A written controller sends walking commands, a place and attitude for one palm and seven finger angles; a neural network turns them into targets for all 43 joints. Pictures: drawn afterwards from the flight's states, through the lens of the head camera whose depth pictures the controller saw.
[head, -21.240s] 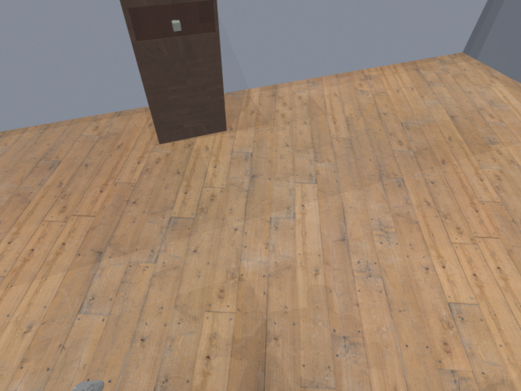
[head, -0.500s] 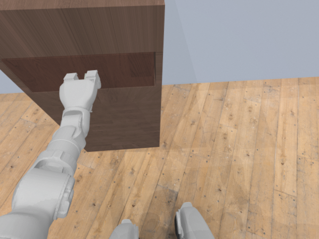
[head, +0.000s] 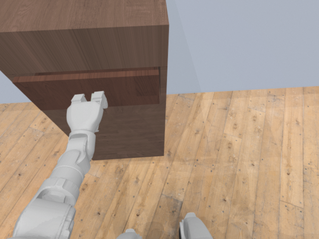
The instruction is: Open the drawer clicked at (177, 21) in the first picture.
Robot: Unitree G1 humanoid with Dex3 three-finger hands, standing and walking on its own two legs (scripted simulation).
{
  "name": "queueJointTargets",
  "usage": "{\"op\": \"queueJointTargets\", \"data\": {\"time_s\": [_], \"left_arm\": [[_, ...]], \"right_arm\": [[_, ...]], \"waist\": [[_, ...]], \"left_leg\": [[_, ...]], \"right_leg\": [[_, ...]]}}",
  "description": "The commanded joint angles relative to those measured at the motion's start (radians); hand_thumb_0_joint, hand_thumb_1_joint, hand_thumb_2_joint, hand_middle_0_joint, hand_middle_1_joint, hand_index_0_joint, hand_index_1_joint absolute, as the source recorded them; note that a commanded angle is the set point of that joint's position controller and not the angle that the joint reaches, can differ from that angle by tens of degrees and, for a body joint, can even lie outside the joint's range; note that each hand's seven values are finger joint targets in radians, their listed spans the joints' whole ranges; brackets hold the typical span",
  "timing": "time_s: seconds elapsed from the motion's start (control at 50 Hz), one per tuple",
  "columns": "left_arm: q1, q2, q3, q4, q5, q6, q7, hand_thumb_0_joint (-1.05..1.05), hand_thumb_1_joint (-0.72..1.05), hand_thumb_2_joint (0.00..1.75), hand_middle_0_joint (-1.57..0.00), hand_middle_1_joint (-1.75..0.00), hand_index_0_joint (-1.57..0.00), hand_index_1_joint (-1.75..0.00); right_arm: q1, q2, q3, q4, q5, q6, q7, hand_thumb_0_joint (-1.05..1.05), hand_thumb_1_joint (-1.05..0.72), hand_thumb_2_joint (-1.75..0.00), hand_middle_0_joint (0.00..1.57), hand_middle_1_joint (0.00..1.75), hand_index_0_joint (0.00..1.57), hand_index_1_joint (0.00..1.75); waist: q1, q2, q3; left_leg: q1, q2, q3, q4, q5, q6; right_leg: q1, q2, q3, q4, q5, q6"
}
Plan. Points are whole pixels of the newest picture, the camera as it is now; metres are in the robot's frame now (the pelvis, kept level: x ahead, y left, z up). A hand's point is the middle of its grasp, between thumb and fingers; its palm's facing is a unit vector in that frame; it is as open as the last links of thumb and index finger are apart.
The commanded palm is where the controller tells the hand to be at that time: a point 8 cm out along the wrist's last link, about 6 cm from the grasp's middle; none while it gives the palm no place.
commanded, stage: pull the drawer open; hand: left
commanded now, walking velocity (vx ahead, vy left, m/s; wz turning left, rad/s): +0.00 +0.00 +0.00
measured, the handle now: (92, 106) +0.48 +0.18 -0.01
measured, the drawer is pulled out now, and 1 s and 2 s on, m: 0.03 0.16 0.28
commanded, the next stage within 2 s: none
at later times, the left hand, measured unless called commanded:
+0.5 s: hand (90, 150) +0.35 +0.18 -0.03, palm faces -0.01 -0.05 -1.00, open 6.8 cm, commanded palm +0.31 +0.19 +0.02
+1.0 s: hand (88, 169) +0.30 +0.18 -0.03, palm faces -0.01 -0.05 -1.00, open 6.8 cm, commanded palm +0.25 +0.19 +0.02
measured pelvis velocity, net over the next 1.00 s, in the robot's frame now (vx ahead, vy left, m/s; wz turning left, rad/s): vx -0.01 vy -0.01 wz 0.01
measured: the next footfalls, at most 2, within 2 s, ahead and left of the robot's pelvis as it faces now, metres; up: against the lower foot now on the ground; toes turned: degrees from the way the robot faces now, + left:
none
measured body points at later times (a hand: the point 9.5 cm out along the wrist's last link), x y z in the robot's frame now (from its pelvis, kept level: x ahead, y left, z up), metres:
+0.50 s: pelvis +0.00 -0.01 +0.01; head +0.08 -0.02 +0.46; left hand +0.34 +0.18 +0.02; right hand +0.15 -0.25 -0.11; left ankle -0.05 +0.11 -0.67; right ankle +0.04 -0.13 -0.67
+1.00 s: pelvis -0.01 -0.01 +0.01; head +0.05 -0.03 +0.46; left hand +0.29 +0.18 +0.02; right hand +0.13 -0.26 -0.12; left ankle -0.05 +0.11 -0.67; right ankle +0.04 -0.13 -0.67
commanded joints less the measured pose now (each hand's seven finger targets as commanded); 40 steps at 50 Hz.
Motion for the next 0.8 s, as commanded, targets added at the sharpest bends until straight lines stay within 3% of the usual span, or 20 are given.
{"op": "queueJointTargets", "data": {"time_s": [0.0,0.04,0.08,0.1,0.18,0.2,0.24,0.26,0.28,0.36,0.4,0.44,0.46,0.48,0.52,0.54,0.6,0.64,0.7,0.78], "left_arm": [[-0.072,0.165,0.037,-0.191,0.003,0.043,0.061,0.0,0.9,0.9,-0.4,-1.35,-0.4,-1.35],[-0.077,0.2,0.062,-0.265,-0.001,0.05,0.061,0.0,0.9,0.9,-0.4,-1.35,-0.4,-1.35],[0.0,0.133,0.018,-0.294,0.001,0.061,0.065,0.0,0.9,0.9,-0.4,-1.35,-0.4,-1.35],[0.013,0.132,0.014,-0.284,0.006,0.066,0.068,0.0,0.9,0.9,-0.4,-1.35,-0.4,-1.35],[0.056,0.13,0.017,-0.347,0.006,0.076,0.074,0.0,0.9,0.9,-0.4,-1.35,-0.4,-1.35],[0.06,0.102,-0.013,-0.341,0.009,0.077,0.075,0.0,0.9,0.9,-0.4,-1.35,-0.4,-1.35],[0.041,0.142,0.021,-0.384,0.01,0.078,0.079,0.0,0.9,0.9,-0.4,-1.35,-0.4,-1.35],[0.092,0.127,0.01,-0.356,0.017,0.082,0.081,0.0,0.9,0.9,-0.4,-1.35,-0.4,-1.35],[0.074,0.1,-0.015,-0.387,0.018,0.079,0.082,0.0,0.9,0.9,-0.4,-1.35,-0.4,-1.35],[0.116,0.138,0.017,-0.387,0.026,0.078,0.088,0.0,0.9,0.9,-0.4,-1.35,-0.4,-1.35],[0.11,0.083,-0.029,-0.392,0.026,0.077,0.093,0.0,0.9,0.9,-0.4,-1.35,-0.4,-1.35],[0.142,0.122,0.011,-0.427,0.018,0.074,0.093,0.0,0.9,0.9,-0.4,-1.35,-0.4,-1.35],[0.177,0.122,0.013,-0.413,0.021,0.075,0.094,0.0,0.9,0.9,-0.4,-1.35,-0.4,-1.35],[0.162,0.089,-0.019,-0.438,0.022,0.073,0.094,0.0,0.9,0.9,-0.4,-1.35,-0.4,-1.35],[0.158,0.093,-0.014,-0.427,0.019,0.071,0.097,0.0,0.9,0.9,-0.4,-1.35,-0.4,-1.35],[0.169,0.12,0.012,-0.44,0.017,0.069,0.098,0.0,0.9,0.9,-0.4,-1.35,-0.4,-1.35],[0.194,0.08,-0.025,-0.438,0.021,0.065,0.104,0.0,0.9,0.9,-0.4,-1.35,-0.4,-1.35],[0.198,0.104,-0.003,-0.454,0.016,0.065,0.104,0.0,0.9,0.9,-0.4,-1.35,-0.4,-1.35],[0.201,0.087,-0.023,-0.445,0.02,0.063,0.107,0.0,0.9,0.9,-0.4,-1.35,-0.4,-1.35],[0.258,0.079,-0.021,-0.478,0.012,0.065,0.107,0.0,0.9,0.9,-0.4,-1.35,-0.4,-1.35]], "right_arm": [[0.067,-0.14,-0.055,-0.09,0.007,-0.013,-0.008,0.0,-0.9,-0.9,0.2,0.3,0.2,0.3],[0.054,-0.142,-0.054,-0.102,0.01,-0.007,-0.011,0.0,-0.9,-0.9,0.2,0.3,0.2,0.3],[0.044,-0.13,-0.054,-0.117,0.011,-0.009,-0.011,0.0,-0.9,-0.9,0.2,0.3,0.2,0.3],[0.033,-0.131,-0.053,-0.108,0.011,-0.01,-0.014,0.0,-0.9,-0.9,0.2,0.3,0.2,0.3],[0.009,-0.127,-0.048,-0.126,0.011,-0.008,-0.016,0.0,-0.9,-0.9,0.2,0.3,0.2,0.3],[-0.002,-0.122,-0.046,-0.125,0.01,-0.011,-0.018,0.0,-0.9,-0.9,0.2,0.3,0.2,0.3],[-0.012,-0.128,-0.047,-0.129,0.009,-0.009,-0.021,0.0,-0.9,-0.9,0.2,0.3,0.2,0.3],[-0.021,-0.121,-0.043,-0.127,0.008,-0.009,-0.023,0.0,-0.9,-0.9,0.2,0.3,0.2,0.3],[-0.022,-0.118,-0.042,-0.139,0.009,-0.013,-0.021,0.0,-0.9,-0.9,0.2,0.3,0.2,0.3],[-0.052,-0.117,-0.037,-0.137,0.007,-0.013,-0.029,0.0,-0.9,-0.9,0.2,0.3,0.2,0.3],[-0.061,-0.109,-0.038,-0.14,0.009,-0.022,-0.028,0.0,-0.9,-0.9,0.2,0.3,0.2,0.3],[-0.071,-0.114,-0.038,-0.15,0.007,-0.023,-0.029,0.0,-0.9,-0.9,0.2,0.3,0.2,0.3],[-0.077,-0.11,-0.036,-0.151,0.008,-0.024,-0.032,0.0,-0.9,-0.9,0.2,0.3,0.2,0.3],[-0.081,-0.107,-0.035,-0.161,0.011,-0.027,-0.031,0.0,-0.9,-0.9,0.2,0.3,0.2,0.3],[-0.089,-0.107,-0.034,-0.154,0.012,-0.036,-0.033,0.0,-0.9,-0.9,0.2,0.3,0.2,0.3],[-0.097,-0.112,-0.032,-0.157,0.011,-0.038,-0.034,0.0,-0.9,-0.9,0.2,0.3,0.2,0.3],[-0.105,-0.103,-0.032,-0.157,0.01,-0.047,-0.037,0.0,-0.9,-0.9,0.2,0.3,0.2,0.3],[-0.112,-0.108,-0.031,-0.159,0.011,-0.05,-0.037,0.0,-0.9,-0.9,0.2,0.3,0.2,0.3],[-0.118,-0.105,-0.028,-0.155,0.011,-0.06,-0.041,0.0,-0.9,-0.9,0.2,0.3,0.2,0.3],[-0.121,-0.104,-0.03,-0.165,0.012,-0.066,-0.04,0.0,-0.9,-0.9,0.2,0.3,0.2,0.3]], "waist": [[0.054,-0.073,-0.417],[0.061,-0.062,-0.453],[0.064,-0.027,-0.428],[0.059,-0.06,-0.397],[0.065,-0.046,-0.386],[0.061,-0.041,-0.359],[0.062,-0.042,-0.376],[0.075,-0.042,-0.354],[0.063,-0.03,-0.361],[0.086,-0.045,-0.349],[0.069,-0.039,-0.318],[0.088,-0.039,-0.358],[0.095,-0.06,-0.336],[0.082,-0.054,-0.343],[0.079,-0.066,-0.3],[0.091,-0.062,-0.311],[0.085,-0.063,-0.297],[0.09,-0.058,-0.303],[0.088,-0.067,-0.276],[0.093,-0.085,-0.295]], "left_leg": [[0.142,-0.03,0.013,-0.114,0.596,0.01],[0.161,-0.031,0.008,-0.121,0.605,0.009],[0.198,-0.028,0.011,-0.129,0.642,0.006],[0.202,-0.022,0.006,-0.13,0.648,0.005],[0.221,-0.026,0.007,-0.141,0.624,0.003],[0.219,-0.028,0.009,-0.142,0.617,0.002],[0.231,-0.029,0.004,-0.141,0.619,0.003],[0.221,-0.032,0.011,-0.145,0.61,0.002],[0.235,-0.03,0.008,-0.147,0.598,0.0],[0.216,-0.038,0.011,-0.149,0.556,-0.001],[0.224,-0.037,0.011,-0.151,0.531,-0.002],[0.223,-0.042,0.012,-0.152,0.522,-0.001],[0.209,-0.045,0.016,-0.155,0.505,-0.001],[0.214,-0.044,0.014,-0.157,0.489,-0.001],[0.202,-0.044,0.014,-0.163,0.446,0.0],[0.196,-0.047,0.011,-0.165,0.443,0.0],[0.197,-0.048,0.016,-0.164,0.414,0.001],[0.189,-0.051,0.015,-0.167,0.394,0.001],[0.177,-0.051,0.016,-0.169,0.363,0.002],[0.18,-0.053,0.019,-0.169,0.363,0.003]], "right_leg": [[0.497,0.014,-0.066,-0.063,0.505,-0.056],[0.526,0.015,-0.061,-0.063,0.514,-0.058],[0.514,0.015,-0.071,-0.072,0.519,-0.059],[0.499,0.017,-0.075,-0.076,0.511,-0.058],[0.508,0.018,-0.073,-0.088,0.498,-0.059],[0.501,0.018,-0.077,-0.09,0.496,-0.06],[0.51,0.018,-0.073,-0.09,0.495,-0.063],[0.513,0.017,-0.073,-0.089,0.499,-0.061],[0.502,0.017,-0.077,-0.094,0.482,-0.062],[0.515,0.016,-0.07,-0.09,0.467,-0.064],[0.488,0.018,-0.075,-0.1,0.438,-0.064],[0.524,0.018,-0.067,-0.097,0.446,-0.067],[0.529,0.015,-0.066,-0.099,0.446,-0.065],[0.521,0.016,-0.067,-0.102,0.431,-0.064],[0.502,0.018,-0.07,-0.109,0.386,-0.064],[0.513,0.019,-0.067,-0.108,0.376,-0.067],[0.502,0.017,-0.066,-0.113,0.357,-0.065],[0.509,0.017,-0.062,-0.115,0.339,-0.067],[0.492,0.015,-0.062,-0.118,0.307,-0.064],[0.514,0.014,-0.057,-0.122,0.32,-0.063]]}}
